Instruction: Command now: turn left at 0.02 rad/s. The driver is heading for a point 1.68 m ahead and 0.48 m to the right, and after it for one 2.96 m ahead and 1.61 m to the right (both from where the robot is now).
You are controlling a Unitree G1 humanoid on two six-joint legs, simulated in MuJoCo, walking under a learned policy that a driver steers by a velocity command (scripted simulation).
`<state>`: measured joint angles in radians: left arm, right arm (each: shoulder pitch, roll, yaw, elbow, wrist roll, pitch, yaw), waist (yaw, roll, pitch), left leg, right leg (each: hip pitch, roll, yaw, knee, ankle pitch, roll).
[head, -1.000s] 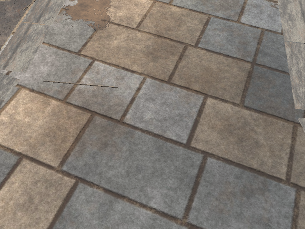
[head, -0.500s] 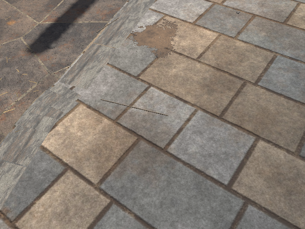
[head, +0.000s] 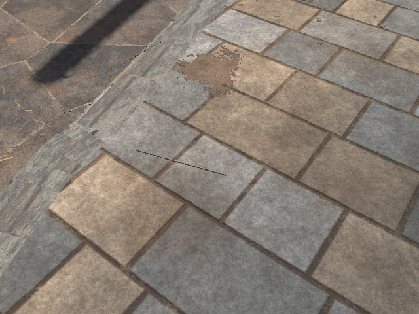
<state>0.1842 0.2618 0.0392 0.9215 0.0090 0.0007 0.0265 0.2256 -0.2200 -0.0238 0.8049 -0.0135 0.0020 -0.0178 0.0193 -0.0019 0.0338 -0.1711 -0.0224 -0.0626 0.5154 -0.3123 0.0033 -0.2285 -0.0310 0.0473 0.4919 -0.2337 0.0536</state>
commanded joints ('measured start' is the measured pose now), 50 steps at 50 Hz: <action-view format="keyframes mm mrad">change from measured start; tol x8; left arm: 1 -8 104 23 -17 -2 -8 8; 41 27 0 -7 126 -23 -50 3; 45 243 15 7 193 -35 -91 -21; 47 479 215 54 233 -23 -104 -37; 50 277 79 10 161 -17 -128 -44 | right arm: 1 3 -121 -29 -30 2 -16 -4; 35 114 -83 0 223 12 -13 -20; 41 168 -203 -45 217 44 -33 -23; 45 -2 -142 -30 152 51 -46 -11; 50 5 -96 -23 117 59 -111 8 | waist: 1 -2 16 -18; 34 -9 3 17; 41 -50 202 141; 45 82 95 138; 47 127 -335 24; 50 25 -98 109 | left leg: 1 -72 60 -59 -127 155 23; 34 -69 24 3 -137 150 6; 38 -136 61 -82 -207 -443 81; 42 -160 293 -395 -347 -520 218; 45 -302 150 -176 -150 -275 124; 46 -404 31 -2 162 -131 59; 47 -558 -49 54 433 -234 30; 48 -621 8 -36 616 -234 46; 50 -664 88 -31 667 -44 81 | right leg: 1 63 -10 6 -48 134 -8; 34 52 9 -13 -64 129 -26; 35 59 24 -30 -61 39 -27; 38 -77 80 -84 47 -335 -55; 42 -174 22 -71 275 -199 -94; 45 152 30 -50 -43 -116 -127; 46 292 -121 210 -174 -207 -172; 47 376 -330 637 -338 -331 -305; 48 326 -374 711 -354 -366 -333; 50 291 -289 468 -346 -251 -269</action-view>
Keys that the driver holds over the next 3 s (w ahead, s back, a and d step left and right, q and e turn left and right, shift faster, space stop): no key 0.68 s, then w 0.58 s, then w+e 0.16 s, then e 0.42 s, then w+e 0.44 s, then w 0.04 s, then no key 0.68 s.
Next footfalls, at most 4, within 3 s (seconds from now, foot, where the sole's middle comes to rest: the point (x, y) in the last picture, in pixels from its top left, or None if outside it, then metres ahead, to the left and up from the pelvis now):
1.36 left None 0.43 0.10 -0.77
1.86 right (265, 305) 0.55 -0.14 -0.77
2.32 left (215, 248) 0.75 0.02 -0.77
2.70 right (296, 255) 0.73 -0.26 -0.77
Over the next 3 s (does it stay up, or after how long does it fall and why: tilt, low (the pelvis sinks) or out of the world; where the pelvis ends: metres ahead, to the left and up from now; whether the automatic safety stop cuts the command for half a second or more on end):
stays up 0.74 -0.12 0.00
